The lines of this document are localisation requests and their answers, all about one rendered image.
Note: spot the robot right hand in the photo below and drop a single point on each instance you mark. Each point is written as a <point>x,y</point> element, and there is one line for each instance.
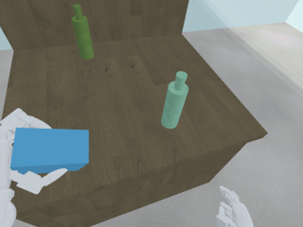
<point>237,216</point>

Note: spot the robot left hand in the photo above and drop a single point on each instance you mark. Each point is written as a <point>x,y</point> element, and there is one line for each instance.
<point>31,182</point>

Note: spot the table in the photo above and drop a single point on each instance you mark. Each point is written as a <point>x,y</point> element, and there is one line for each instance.
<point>118,96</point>

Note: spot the robot left forearm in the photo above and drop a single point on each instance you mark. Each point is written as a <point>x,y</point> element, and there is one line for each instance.
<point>8,211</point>

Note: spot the sponge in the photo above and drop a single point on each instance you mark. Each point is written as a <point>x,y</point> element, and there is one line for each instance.
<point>46,150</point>

